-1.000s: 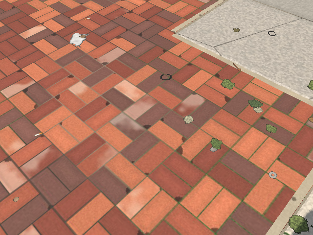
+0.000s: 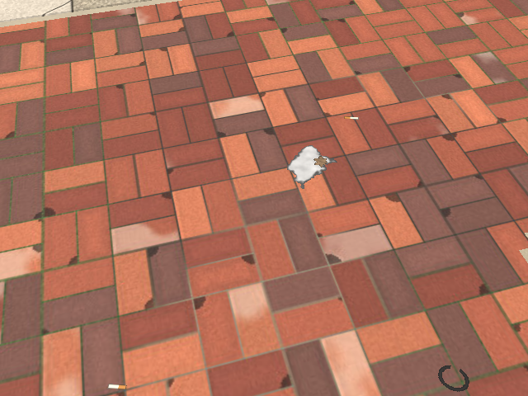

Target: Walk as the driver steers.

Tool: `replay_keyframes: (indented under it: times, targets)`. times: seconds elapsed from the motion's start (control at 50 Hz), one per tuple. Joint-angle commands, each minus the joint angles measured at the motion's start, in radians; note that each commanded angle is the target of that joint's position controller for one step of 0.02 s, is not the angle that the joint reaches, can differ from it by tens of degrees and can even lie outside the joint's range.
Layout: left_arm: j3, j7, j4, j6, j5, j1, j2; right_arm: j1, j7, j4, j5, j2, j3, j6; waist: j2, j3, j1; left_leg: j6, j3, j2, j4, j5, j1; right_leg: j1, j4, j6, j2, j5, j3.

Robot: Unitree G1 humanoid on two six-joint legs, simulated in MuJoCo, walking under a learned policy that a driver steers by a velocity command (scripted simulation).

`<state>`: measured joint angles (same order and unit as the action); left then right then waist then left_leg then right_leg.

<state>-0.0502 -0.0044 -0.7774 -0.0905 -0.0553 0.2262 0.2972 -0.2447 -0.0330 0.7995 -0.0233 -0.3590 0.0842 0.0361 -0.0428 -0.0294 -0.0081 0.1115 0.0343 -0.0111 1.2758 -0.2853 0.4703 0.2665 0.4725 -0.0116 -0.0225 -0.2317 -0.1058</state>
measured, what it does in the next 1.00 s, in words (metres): walks ahead: left foot, then right foot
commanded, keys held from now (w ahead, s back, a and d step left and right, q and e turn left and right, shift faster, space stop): w+shift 0.08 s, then shift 0.92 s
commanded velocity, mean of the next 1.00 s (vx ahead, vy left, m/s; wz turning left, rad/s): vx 0.31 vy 0.00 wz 0.16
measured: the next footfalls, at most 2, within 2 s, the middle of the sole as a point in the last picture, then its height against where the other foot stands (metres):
left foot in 0.26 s outside the picture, level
right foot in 0.70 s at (320, 356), level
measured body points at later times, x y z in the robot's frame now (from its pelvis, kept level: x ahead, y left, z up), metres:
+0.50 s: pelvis +0.36 +0.03 +0.01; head +0.40 +0.05 +0.45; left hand +0.47 +0.32 -0.11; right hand +0.50 -0.22 -0.11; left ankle +0.39 +0.09 -0.74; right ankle +0.42 -0.15 -0.67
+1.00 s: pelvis +0.47 +0.00 +0.00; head +0.48 +0.00 +0.45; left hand +0.58 +0.26 -0.12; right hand +0.58 -0.26 -0.14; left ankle +0.39 +0.10 -0.74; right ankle +0.53 -0.11 -0.74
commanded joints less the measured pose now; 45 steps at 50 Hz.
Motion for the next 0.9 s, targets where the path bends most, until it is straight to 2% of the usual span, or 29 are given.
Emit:
replay_keyframes:
  times: [0.02,0.04,0.08,0.12,0.16,0.2,0.22,0.24,0.26,0.28,0.3,0.32,0.34,0.36,0.38,0.4,0.44,0.5,0.54,0.62,0.66,0.68,0.7,0.72,0.74,0.76,0.78,0.82,0.9]
  targets:
    - [0.0,0.02,-0.025,-0.036,0.024,0.121,0.021,0.038,-0.031,-0.115,-0.018,0.074,-0.038,-0.013,0.133,0.019,-0.001,-0.007,0.074,0.093,-0.012,0.03,0.271,-0.186,-0.281,0.118,-0.254,0.049,0.287]
    - [0.001,0.024,-0.036,-0.043,0.027,0.136,0.021,0.085,-0.035,-0.135,-0.022,0.069,-0.043,-0.013,0.116,-0.009,0.003,-0.01,0.072,0.089,-0.046,0.061,0.298,-0.173,-0.301,0.121,-0.243,0.138,0.233]
    - [-0.005,0.026,-0.042,-0.053,0.025,0.116,0.059,0.156,-0.043,-0.177,-0.022,0.045,-0.052,-0.008,0.123,-0.056,-0.019,-0.018,0.071,0.085,-0.193,0.16,0.305,-0.125,-0.367,0.13,-0.23,0.186,0.144]
    - [-0.001,0.028,-0.047,-0.055,0.032,0.092,0.066,0.233,-0.053,-0.2,-0.024,0.048,-0.068,0.008,0.071,-0.119,-0.025,-0.023,-0.043,0.047,-0.472,0.279,0.15,-0.032,-0.397,0.105,-0.169,0.465,-0.007]
    - [-0.005,0.027,-0.08,-0.059,0.044,0.162,0.118,0.273,-0.063,-0.2,-0.026,0.072,-0.083,0.027,0.075,-0.108,-0.002,-0.015,-0.123,-0.007,-0.612,0.368,-0.019,-0.044,-0.402,0.107,-0.174,0.707,-0.036]
    - [-0.016,0.014,-0.098,-0.048,0.053,0.188,0.182,0.183,-0.051,-0.158,-0.041,0.034,-0.074,0.034,0.13,-0.023,-0.042,0.009,-0.148,-0.08,-0.676,0.324,-0.138,-0.177,-0.243,0.093,-0.179,1.001,-0.06]
    - [-0.046,-0.015,-0.074,-0.034,0.107,0.153,0.292,0.118,-0.034,-0.176,0.046,-0.036,-0.03,0.049,0.194,0.097,-0.117,0.03,-0.074,-0.063,-0.679,0.319,-0.231,-0.259,-0.083,0.082,-0.201,1.108,-0.029]
    - [-0.042,-0.027,-0.067,-0.019,0.108,0.101,0.281,-0.007,-0.022,-0.135,0.047,-0.077,-0.015,0.049,0.172,0.167,-0.199,0.056,-0.042,-0.042,-0.794,0.434,-0.358,-0.26,0.104,0.052,-0.185,1.093,-0.042]
    - [-0.028,-0.036,-0.04,-0.015,0.085,0.116,0.228,-0.118,0.0,-0.095,0.025,-0.143,0.007,0.038,0.107,0.247,-0.222,0.072,0.061,0.054,-0.784,0.7,-0.587,-0.115,0.387,0.014,-0.124,0.78,-0.043]
    - [0.012,-0.017,-0.031,-0.022,0.02,0.29,0.062,-0.105,0.018,-0.085,-0.004,-0.22,0.005,0.028,-0.229,0.373,-0.057,0.177,0.344,0.301,-0.609,1.349,-0.943,0.243,0.812,-0.034,0.039,-0.406,0.003]
    - [0.021,-0.001,-0.079,-0.035,0.071,0.396,0.087,-0.145,0.009,-0.101,-0.014,-0.154,-0.007,0.03,-0.139,0.631,-0.09,0.318,0.565,0.431,-0.643,1.31,-1.058,0.331,0.994,-0.018,0.069,-0.498,0.289]
    - [0.002,0.0,-0.056,-0.034,0.094,0.287,0.146,-0.079,0.003,-0.108,0.002,-0.121,-0.007,0.029,-0.029,0.517,-0.089,0.3,0.456,0.373,-0.73,1.186,-0.893,0.334,0.959,-0.018,0.012,-0.422,0.272]
    - [0.002,-0.009,-0.02,-0.029,0.091,0.192,0.139,0.012,0.0,-0.108,0.034,-0.087,-0.015,0.036,0.032,0.322,-0.048,0.253,0.36,0.317,-0.787,1.042,-0.709,0.385,0.864,-0.025,-0.034,-0.344,0.204]
    - [0.0,-0.024,-0.024,-0.021,0.077,0.141,0.126,0.062,0.002,-0.11,0.039,-0.051,-0.026,0.042,0.091,0.214,-0.022,0.221,0.318,0.279,-0.839,0.981,-0.551,0.375,0.814,-0.041,-0.059,-0.288,0.181]
    - [-0.005,-0.03,-0.024,-0.006,0.071,0.154,0.121,0.094,0.002,-0.107,0.031,-0.03,-0.031,0.046,0.099,0.175,0.019,0.21,0.283,0.259,-0.883,0.977,-0.428,0.311,0.782,-0.051,-0.077,-0.242,0.183]
    - [-0.007,-0.031,-0.023,0.008,0.065,0.172,0.106,0.1,-0.002,-0.1,0.018,-0.021,-0.032,0.049,0.077,0.168,0.046,0.197,0.259,0.247,-0.914,0.983,-0.346,0.246,0.746,-0.054,-0.088,-0.207,0.19]
    - [-0.002,-0.036,-0.016,0.027,0.063,0.174,0.058,0.11,-0.003,-0.073,0.011,-0.007,-0.033,0.056,0.027,0.16,0.07,0.192,0.176,0.225,-0.954,0.984,-0.234,0.178,0.64,-0.062,-0.099,-0.159,0.184]
    - [0.0,-0.039,0.005,0.037,0.052,0.103,0.04,0.122,0.016,-0.045,0.01,-0.02,-0.027,0.045,-0.017,0.156,0.067,0.16,0.075,0.171,-0.965,0.968,-0.189,0.151,0.456,-0.06,-0.081,-0.014,0.157]
    - [0.003,-0.036,0.013,0.04,0.052,0.037,0.037,0.108,0.025,-0.029,0.012,-0.026,-0.025,0.034,-0.02,0.157,0.041,0.13,0.043,0.147,-0.967,0.896,-0.196,0.12,0.342,-0.053,-0.064,0.104,0.142]
    - [-0.001,-0.03,0.037,0.046,0.058,-0.068,0.06,0.069,0.027,0.017,0.015,-0.026,-0.028,0.02,-0.035,0.126,0.002,0.113,0.081,0.171,-0.947,0.726,-0.259,0.107,0.189,-0.035,-0.046,0.137,0.153]
    - [-0.006,-0.024,0.042,0.043,0.051,-0.078,0.066,0.075,0.028,0.032,0.022,-0.02,-0.031,0.014,-0.034,0.114,0.015,0.095,0.106,0.178,-0.893,0.633,-0.275,0.068,0.082,-0.008,-0.031,0.134,0.146]
    - [-0.008,-0.021,0.036,0.039,0.044,-0.062,0.068,0.077,0.029,0.037,0.031,-0.012,-0.036,0.012,-0.024,0.113,0.034,0.064,0.108,0.156,-0.857,0.547,-0.265,0.003,-0.023,0.014,-0.023,0.232,0.138]
    - [-0.016,-0.024,0.037,0.035,0.035,-0.06,0.107,0.03,0.031,0.045,0.024,0.005,-0.041,0.017,0.021,0.127,0.017,0.016,0.1,0.109,-0.82,0.42,-0.242,-0.085,-0.056,0.038,-0.076,0.497,0.193]
    - [-0.026,-0.029,0.045,0.039,0.03,-0.073,0.163,-0.069,0.029,0.06,0.005,0.011,-0.041,0.027,0.119,0.163,-0.047,-0.028,0.069,0.039,-0.785,0.207,-0.176,-0.2,0.01,0.091,-0.166,0.755,0.253]
    - [-0.018,-0.026,0.04,0.05,0.033,-0.084,0.11,-0.121,0.035,0.086,0.008,0.033,-0.047,0.026,0.19,0.21,-0.054,-0.066,0.034,0.008,-0.782,0.036,-0.146,-0.244,0.037,0.159,-0.195,0.711,0.278]
    - [-0.01,-0.02,0.04,0.058,0.043,-0.104,0.062,-0.074,0.04,0.083,0.008,0.025,-0.049,0.015,0.181,0.198,-0.035,-0.082,0.024,0.014,-0.81,0.016,-0.178,-0.197,0.027,0.159,-0.177,0.566,0.285]
    - [-0.007,-0.013,0.043,0.063,0.048,-0.12,0.049,-0.031,0.045,0.081,0.013,0.002,-0.043,-0.001,0.139,0.164,-0.016,-0.084,0.02,0.012,-0.816,0.037,-0.183,-0.152,0.019,0.133,-0.134,0.435,0.256]
    - [-0.011,-0.005,0.036,0.06,0.046,-0.127,0.064,0.009,0.051,0.081,0.017,-0.005,-0.039,-0.03,0.106,0.107,-0.005,-0.074,0.027,0.015,-0.819,0.075,-0.186,-0.095,0.022,0.096,-0.09,0.338,0.22]
    - [-0.012,-0.004,0.009,0.049,0.047,-0.121,0.051,0.003,0.059,0.101,0.018,-0.001,-0.035,-0.042,0.098,0.113,-0.006,-0.068,0.039,0.032,-0.802,0.181,-0.24,-0.091,0.044,0.088,-0.072,0.418,0.198]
